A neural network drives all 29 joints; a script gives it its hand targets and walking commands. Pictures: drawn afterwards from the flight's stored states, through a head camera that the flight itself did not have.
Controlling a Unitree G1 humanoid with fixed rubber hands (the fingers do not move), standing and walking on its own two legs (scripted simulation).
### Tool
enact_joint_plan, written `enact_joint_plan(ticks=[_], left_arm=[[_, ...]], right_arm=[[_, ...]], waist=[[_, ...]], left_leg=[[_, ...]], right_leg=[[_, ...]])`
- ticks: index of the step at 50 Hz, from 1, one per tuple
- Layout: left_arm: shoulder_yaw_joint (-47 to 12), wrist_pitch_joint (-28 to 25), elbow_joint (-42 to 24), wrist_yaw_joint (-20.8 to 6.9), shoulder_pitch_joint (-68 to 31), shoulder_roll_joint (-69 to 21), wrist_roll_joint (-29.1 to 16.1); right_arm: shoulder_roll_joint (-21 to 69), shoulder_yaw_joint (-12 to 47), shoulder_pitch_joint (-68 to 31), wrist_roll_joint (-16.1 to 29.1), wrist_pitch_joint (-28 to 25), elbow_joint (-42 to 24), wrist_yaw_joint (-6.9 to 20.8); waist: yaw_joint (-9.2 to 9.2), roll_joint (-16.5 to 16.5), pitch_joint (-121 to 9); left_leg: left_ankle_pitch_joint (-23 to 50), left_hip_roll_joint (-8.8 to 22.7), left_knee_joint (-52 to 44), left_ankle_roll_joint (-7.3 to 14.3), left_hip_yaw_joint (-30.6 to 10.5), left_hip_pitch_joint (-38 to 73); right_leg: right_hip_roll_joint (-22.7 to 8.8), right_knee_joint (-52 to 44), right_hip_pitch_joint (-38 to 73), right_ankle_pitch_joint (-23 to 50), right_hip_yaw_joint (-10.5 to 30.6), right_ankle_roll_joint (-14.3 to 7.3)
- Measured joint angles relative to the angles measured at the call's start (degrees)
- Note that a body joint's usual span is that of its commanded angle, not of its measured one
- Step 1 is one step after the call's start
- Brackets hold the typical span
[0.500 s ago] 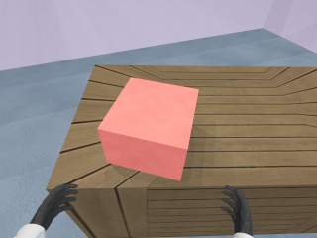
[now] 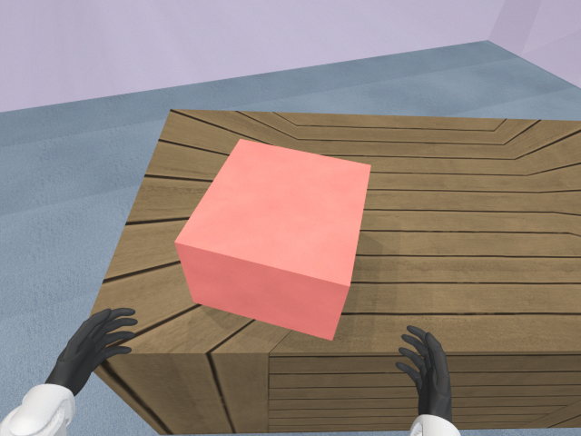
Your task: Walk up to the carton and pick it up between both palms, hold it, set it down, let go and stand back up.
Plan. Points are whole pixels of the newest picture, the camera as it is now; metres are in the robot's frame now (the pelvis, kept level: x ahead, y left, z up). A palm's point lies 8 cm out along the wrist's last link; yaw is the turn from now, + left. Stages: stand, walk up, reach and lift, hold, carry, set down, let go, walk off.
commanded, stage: reach and lift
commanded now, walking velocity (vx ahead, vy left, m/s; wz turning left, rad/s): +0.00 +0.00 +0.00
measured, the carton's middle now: (283, 233) +0.48 +0.02 -0.04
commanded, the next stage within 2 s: none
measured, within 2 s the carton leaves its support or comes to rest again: neither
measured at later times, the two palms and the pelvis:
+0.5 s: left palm (92, 293) +0.29 +0.28 +0.05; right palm (422, 326) +0.25 -0.16 +0.04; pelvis +0.00 +0.01 +0.00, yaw +0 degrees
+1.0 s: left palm (98, 240) +0.35 +0.28 +0.08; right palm (410, 273) +0.32 -0.16 +0.06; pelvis +0.00 +0.01 +0.00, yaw +0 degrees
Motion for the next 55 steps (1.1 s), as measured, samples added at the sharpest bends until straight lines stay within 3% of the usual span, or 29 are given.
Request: enact_joint_plan(ticks=[27,55], left_arm=[[0.1,11.2,0.4,0.0,-18.6,0.0,-0.1],[-3.6,12.6,18.5,2.1,-40.5,0.0,-0.1]], right_arm=[[-5.7,0.0,-17.9,4.2,8.9,0.5,-0.2],[-7.6,-4.5,-41.2,5.1,10.3,22.0,0.2]], waist=[[0.00,0.0,0.0],[-0.07,-0.5,0.0]], left_leg=[[-0.1,0.0,-0.4,0.2,0.0,-0.4],[0.1,-0.1,-0.4,0.6,0.0,-1.3]], right_leg=[[0.0,-2.2,0.5,0.9,0.0,0.8],[0.0,-4.3,0.5,2.3,0.0,0.9]])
